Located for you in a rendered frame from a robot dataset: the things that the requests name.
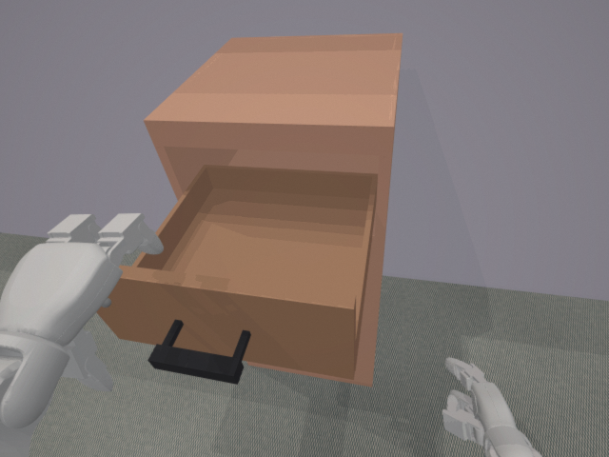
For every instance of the left robot forearm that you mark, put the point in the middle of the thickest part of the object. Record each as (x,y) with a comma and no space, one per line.
(30,368)

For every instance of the right robot forearm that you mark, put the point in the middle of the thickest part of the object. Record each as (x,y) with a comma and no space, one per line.
(506,441)

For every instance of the right robot hand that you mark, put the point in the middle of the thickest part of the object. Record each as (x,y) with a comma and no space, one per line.
(469,418)

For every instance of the drawer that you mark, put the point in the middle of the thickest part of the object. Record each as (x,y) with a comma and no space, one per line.
(282,253)

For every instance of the cabinet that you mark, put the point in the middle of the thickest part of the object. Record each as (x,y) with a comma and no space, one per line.
(316,102)

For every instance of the handle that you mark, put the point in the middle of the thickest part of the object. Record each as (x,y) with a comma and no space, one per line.
(197,363)

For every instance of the left robot hand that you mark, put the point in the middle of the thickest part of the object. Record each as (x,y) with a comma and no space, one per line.
(58,286)

